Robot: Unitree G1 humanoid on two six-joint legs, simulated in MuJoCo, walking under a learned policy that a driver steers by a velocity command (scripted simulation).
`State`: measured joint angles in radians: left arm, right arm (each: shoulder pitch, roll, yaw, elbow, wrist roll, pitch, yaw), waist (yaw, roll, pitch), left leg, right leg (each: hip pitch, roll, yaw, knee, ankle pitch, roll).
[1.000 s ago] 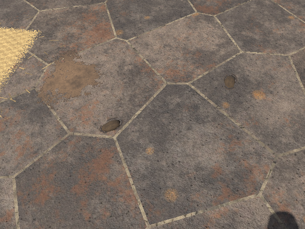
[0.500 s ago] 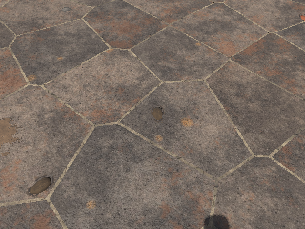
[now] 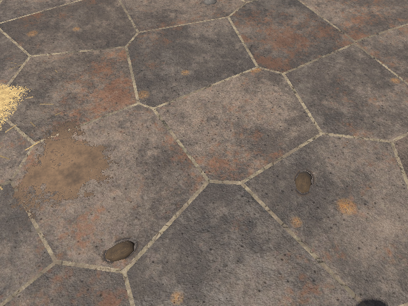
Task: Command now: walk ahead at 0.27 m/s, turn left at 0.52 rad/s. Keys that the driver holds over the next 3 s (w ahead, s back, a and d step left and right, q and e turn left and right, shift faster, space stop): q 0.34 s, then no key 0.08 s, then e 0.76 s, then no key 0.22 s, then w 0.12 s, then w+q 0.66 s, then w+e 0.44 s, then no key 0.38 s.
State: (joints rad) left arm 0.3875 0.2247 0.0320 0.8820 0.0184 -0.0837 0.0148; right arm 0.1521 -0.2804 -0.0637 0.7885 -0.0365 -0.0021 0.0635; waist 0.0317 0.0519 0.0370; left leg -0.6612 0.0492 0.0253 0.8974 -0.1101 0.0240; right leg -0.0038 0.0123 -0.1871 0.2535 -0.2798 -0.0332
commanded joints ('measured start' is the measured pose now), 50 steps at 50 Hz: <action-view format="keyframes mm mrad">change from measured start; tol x32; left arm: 1 -43 133 25 -51 -6 -9 9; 50 -125 231 97 -135 -3 126 -6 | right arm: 1 -75 23 23 -90 -2 -10 14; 9 282 -251 -69 -63 51 -20 -47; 50 10 -64 10 -105 42 18 -103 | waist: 1 -14 -168 32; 9 -114 -6 -463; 13 -14 -15 -92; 50 -11 -217 -120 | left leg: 1 118 -40 86 -208 70 11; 6 483 -136 77 -419 87 123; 8 961 348 -510 -302 1101 359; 11 651 244 -426 -522 509 353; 24 425 85 -357 -667 -87 185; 40 158 -115 -80 40 -357 -28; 50 317 -134 -66 -268 -321 -39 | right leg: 1 -73 -209 0 16 772 -72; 6 -60 -210 -20 541 813 -30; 8 -562 18 44 1184 -439 56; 34 -154 -141 424 47 80 -55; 37 -189 -316 643 43 500 -226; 50 -101 -146 655 159 568 -152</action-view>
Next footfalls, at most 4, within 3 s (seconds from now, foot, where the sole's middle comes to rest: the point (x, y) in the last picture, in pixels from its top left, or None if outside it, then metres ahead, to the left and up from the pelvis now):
0.14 left None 0.22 0.09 -0.78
0.68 right None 0.20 -0.10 -0.78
1.06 left None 0.17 0.11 -0.78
1.48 right None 0.13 -0.09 -0.78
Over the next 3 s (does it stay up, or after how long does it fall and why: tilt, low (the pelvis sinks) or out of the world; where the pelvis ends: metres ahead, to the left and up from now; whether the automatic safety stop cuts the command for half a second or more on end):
stays up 0.83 0.13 -0.01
